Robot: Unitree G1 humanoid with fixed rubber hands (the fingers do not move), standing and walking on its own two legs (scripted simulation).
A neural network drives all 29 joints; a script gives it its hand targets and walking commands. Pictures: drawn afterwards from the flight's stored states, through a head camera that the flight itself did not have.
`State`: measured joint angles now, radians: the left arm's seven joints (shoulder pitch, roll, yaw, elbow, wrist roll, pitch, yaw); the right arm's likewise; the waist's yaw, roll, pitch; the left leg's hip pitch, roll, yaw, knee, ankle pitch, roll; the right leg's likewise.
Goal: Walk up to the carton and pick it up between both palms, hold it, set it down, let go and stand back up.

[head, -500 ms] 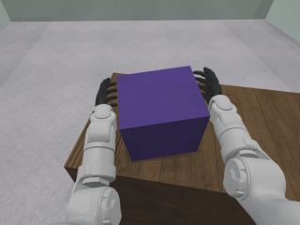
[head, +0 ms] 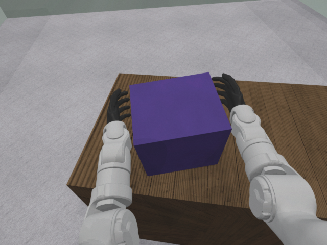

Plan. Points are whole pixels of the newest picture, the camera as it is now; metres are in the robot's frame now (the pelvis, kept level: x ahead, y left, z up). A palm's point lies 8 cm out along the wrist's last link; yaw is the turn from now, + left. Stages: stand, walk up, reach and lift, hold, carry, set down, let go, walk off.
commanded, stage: set down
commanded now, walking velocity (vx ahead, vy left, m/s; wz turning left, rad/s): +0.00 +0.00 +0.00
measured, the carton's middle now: (176, 127) +0.41 +0.02 +0.04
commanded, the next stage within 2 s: none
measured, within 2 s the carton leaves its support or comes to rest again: rests again in 0.36 s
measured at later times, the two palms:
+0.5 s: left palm (116, 123) +0.36 +0.17 +0.10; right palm (234, 115) +0.42 -0.13 +0.09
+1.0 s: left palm (117, 123) +0.37 +0.17 +0.09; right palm (235, 116) +0.42 -0.13 +0.09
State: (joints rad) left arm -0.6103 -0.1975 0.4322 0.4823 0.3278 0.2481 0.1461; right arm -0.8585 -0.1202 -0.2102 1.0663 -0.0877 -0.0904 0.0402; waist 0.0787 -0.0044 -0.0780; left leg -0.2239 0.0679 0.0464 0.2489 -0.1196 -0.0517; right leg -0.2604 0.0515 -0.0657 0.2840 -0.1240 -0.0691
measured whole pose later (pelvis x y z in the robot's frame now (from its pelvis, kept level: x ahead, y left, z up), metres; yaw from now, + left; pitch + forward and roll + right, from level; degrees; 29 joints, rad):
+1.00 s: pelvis -0.01 +0.01 +0.00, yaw +0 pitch +5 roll +1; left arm -0.64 -0.23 0.48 0.52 0.42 0.16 0.13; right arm -0.81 -0.06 -0.44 1.05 -0.24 -0.14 0.10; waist 0.07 -0.03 -0.02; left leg -0.22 0.06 0.06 0.25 -0.11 -0.04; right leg -0.26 0.04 -0.08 0.29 -0.12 -0.07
